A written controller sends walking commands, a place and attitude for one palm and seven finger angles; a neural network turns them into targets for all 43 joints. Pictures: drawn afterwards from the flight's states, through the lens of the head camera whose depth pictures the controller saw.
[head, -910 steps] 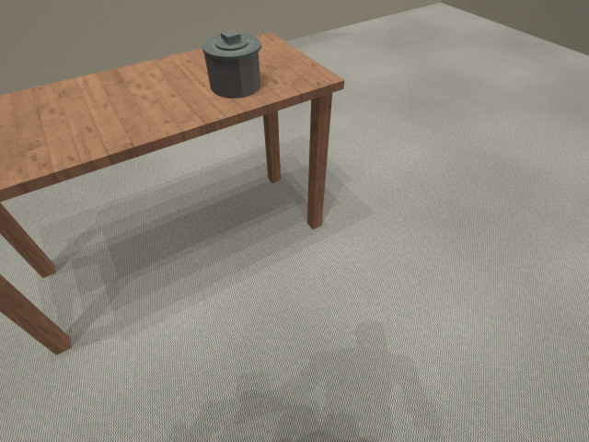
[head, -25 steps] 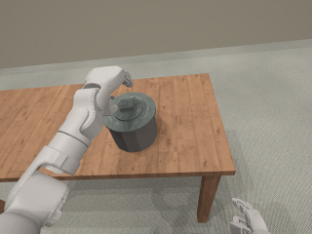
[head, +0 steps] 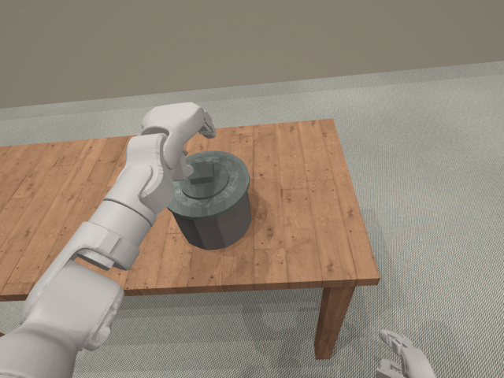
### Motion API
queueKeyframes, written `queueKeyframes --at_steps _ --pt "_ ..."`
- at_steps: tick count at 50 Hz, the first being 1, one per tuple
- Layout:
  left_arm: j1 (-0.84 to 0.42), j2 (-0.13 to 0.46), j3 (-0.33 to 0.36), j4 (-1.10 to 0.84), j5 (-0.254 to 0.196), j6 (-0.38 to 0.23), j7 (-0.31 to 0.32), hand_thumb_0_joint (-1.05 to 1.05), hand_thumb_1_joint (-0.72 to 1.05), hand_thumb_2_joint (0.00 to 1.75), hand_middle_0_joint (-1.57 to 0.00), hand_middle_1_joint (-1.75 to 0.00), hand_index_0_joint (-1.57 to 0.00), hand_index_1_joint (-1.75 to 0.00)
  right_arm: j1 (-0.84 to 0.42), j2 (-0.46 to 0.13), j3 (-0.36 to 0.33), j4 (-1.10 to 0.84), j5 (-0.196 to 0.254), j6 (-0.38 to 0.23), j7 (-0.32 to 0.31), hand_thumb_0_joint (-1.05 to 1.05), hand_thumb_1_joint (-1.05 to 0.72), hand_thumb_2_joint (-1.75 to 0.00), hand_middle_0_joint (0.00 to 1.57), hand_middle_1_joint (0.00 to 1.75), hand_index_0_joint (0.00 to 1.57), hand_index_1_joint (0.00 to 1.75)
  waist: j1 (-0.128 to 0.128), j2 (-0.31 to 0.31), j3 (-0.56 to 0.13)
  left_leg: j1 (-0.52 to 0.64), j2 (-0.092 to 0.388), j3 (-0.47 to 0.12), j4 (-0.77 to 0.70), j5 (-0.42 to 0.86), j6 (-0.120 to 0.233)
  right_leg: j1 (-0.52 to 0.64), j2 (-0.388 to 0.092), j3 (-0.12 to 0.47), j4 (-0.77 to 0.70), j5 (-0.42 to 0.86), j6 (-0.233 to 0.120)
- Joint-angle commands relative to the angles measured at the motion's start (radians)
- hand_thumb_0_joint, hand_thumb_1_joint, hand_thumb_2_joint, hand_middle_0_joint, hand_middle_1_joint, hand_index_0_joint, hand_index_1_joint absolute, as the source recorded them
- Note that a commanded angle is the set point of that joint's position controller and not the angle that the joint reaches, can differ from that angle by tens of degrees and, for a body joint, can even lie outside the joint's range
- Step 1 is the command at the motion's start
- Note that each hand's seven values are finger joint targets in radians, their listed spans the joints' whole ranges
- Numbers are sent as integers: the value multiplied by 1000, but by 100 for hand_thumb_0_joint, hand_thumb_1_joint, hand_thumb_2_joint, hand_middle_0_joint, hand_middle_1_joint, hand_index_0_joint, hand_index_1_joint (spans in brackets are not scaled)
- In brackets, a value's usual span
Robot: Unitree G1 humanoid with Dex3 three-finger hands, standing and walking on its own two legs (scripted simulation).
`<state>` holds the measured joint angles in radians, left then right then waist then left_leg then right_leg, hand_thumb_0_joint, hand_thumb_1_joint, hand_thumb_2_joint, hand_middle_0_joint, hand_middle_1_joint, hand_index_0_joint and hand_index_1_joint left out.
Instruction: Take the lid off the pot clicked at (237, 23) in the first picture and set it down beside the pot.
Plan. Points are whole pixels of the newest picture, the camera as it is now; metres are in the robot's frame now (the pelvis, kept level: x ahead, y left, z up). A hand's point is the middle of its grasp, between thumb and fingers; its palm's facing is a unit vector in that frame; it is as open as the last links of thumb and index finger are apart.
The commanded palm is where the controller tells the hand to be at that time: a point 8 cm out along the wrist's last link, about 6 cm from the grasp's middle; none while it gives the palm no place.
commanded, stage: move the open hand above the knob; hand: left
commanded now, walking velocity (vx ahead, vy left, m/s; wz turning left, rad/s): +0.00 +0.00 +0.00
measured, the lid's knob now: (202, 172) +0.45 +0.10 +0.09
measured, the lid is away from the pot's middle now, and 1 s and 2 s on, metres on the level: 0.00 0.00 0.00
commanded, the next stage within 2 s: lower the open fingers around the knob in 0.66 s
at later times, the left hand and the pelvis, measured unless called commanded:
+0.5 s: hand (184, 157) +0.42 +0.11 +0.16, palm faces -0.18 -0.05 -0.98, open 10.0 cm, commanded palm +0.39 +0.12 +0.22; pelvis +0.00 +0.01 +0.00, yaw +1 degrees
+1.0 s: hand (187, 166) +0.41 +0.11 +0.14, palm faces -0.22 -0.07 -0.97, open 10.0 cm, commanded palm +0.38 +0.12 +0.20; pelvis -0.01 +0.00 +0.00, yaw +0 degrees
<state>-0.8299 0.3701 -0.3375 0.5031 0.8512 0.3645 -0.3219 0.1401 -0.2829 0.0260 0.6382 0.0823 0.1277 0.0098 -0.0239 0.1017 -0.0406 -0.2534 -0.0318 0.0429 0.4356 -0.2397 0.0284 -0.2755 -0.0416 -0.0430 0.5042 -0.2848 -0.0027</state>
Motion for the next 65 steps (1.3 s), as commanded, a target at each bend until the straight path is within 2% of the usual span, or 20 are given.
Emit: queueKeyframes --at_steps 1,2,5,13,15,18,20,22,26,29,33,36,38,41,44,52,58,60,62,65 --pt "-511 182 96 -226 26 -1 40 0 -30 144 -84 -8 -84 -8 -137 -76 -28 -159 7 -39 9 0 -90 -90 20 30 20 30 4 -157 -383 156 -1 -38 -5 327 42 136 20 7 -30 418 -24" --pt "-506 212 119 -230 30 -2 44 0 -30 144 -84 -8 -84 -8 -143 -77 -27 -161 6 -41 8 0 -90 -90 20 30 20 30 11 -146 -386 158 -3 -41 -1 339 42 139 22 7 -24 425 -27" --pt "-506 158 81 -231 18 4 46 0 -30 144 -84 -8 -84 -8 -150 -73 -27 -161 7 -38 11 0 -90 -90 20 30 20 30 2 -134 -380 166 0 -51 5 363 41 121 24 0 -25 422 -32" --pt "-495 143 63 -191 32 18 50 0 -30 144 -84 -8 -84 -8 -167 -65 -15 -157 6 -29 11 0 -90 -90 20 30 20 30 9 -151 -365 153 0 -46 -9 327 32 120 23 -3 -26 389 -31" --pt "-498 182 106 -204 25 14 50 0 -30 144 -84 -8 -84 -8 -169 -70 -15 -162 2 -29 10 0 -90 -90 20 30 20 30 15 -165 -381 144 0 -49 -4 339 34 142 20 3 -27 408 -34" --pt "-493 116 44 -222 33 22 46 0 -30 144 -84 -8 -84 -8 -176 -58 -17 -165 6 -28 17 0 -90 -90 20 30 20 30 10 -141 -382 172 2 -53 -1 356 32 115 25 -6 -21 395 -34" --pt "-471 163 99 -189 21 22 49 0 -30 144 -84 -8 -84 -8 -171 -71 -13 -158 4 -21 15 0 -90 -90 20 30 20 30 16 -166 -352 139 5 -51 -10 336 28 122 24 -7 -28 387 -36" --pt "-508 83 15 -183 31 28 47 0 -30 144 -84 -8 -84 -8 -180 -59 -10 -158 8 -16 15 0 -90 -90 20 30 20 30 2 -158 -322 143 5 -49 -16 304 27 83 26 -13 -30 349 -34" --pt "-507 177 97 -256 31 19 59 0 -30 144 -84 -8 -84 -8 -184 -62 -13 -169 -1 -26 12 0 -90 -90 20 30 20 30 24 -140 -422 173 2 -51 -7 348 33 155 24 3 -19 395 -35" --pt "-449 146 79 -172 39 28 63 0 -30 144 -84 -8 -84 -8 -179 -63 -7 -155 6 -21 12 0 -90 -90 20 30 20 30 22 -177 -336 126 6 -43 -14 321 26 126 24 -7 -26 382 -32" --pt "-470 136 63 -203 33 29 61 0 -30 144 -84 -8 -84 -8 -192 -63 -9 -165 8 -18 12 0 -90 -90 20 30 20 30 20 -155 -333 134 4 -41 -18 280 29 112 24 -3 -33 340 -33" --pt "-511 186 97 -235 32 23 65 0 -30 144 -84 -8 -84 -8 -191 -67 -9 -164 5 -21 4 0 -90 -90 20 30 20 30 21 -152 -373 138 2 -40 -22 274 33 145 22 8 -35 345 -31" --pt "-517 142 55 -236 36 26 63 0 -30 144 -84 -8 -84 -8 -192 -60 -10 -164 8 -25 4 0 -90 -90 20 30 20 30 14 -130 -369 155 3 -43 -18 285 32 121 24 3 -32 342 -33" --pt "-422 177 108 -181 11 25 50 0 -30 144 -84 -8 -84 -8 -185 -71 -12 -165 6 -24 2 0 -90 -90 20 30 20 30 25 -175 -356 128 0 -35 -19 276 33 149 23 8 -35 363 -28" --pt "-442 128 54 -199 16 24 39 0 -30 144 -84 -8 -84 -8 -190 -68 -11 -171 10 -21 4 0 -90 -90 20 30 20 30 14 -177 -329 122 -2 -34 -18 264 33 129 20 6 -41 366 -26" --pt "-453 193 106 -202 20 15 47 0 -30 144 -84 -8 -84 -8 -177 -71 -12 -162 6 -30 -4 0 -90 -90 20 30 20 30 17 -155 -350 124 -5 -35 -14 260 38 150 20 14 -38 375 -26" --pt "-420 122 53 -150 15 19 49 0 -30 144 -84 -8 -84 -8 -172 -69 -14 -155 10 -27 -3 0 -90 -90 20 30 20 30 5 -172 -312 111 -5 -32 -15 234 38 118 23 9 -45 353 -24" --pt "-445 142 72 -199 11 12 53 0 -30 144 -84 -8 -84 -8 -179 -72 -19 -165 4 -31 -4 0 -90 -90 20 30 20 30 8 -155 -356 128 -8 -39 -8 257 41 139 21 13 -39 374 -28" --pt "-446 95 25 -148 23 17 52 0 -30 144 -84 -8 -84 -8 -168 -66 -18 -150 8 -27 -3 0 -90 -90 20 30 20 30 -4 -156 -331 127 -5 -37 -7 251 38 107 25 6 -37 361 -27" --pt "-389 119 70 -96 15 17 58 0 -30 144 -84 -8 -84 -8 -157 -77 -18 -149 5 -25 -5 0 -90 -90 20 30 20 30 6 -179 -325 107 -7 -37 -8 247 38 121 26 8 -38 364 -28"
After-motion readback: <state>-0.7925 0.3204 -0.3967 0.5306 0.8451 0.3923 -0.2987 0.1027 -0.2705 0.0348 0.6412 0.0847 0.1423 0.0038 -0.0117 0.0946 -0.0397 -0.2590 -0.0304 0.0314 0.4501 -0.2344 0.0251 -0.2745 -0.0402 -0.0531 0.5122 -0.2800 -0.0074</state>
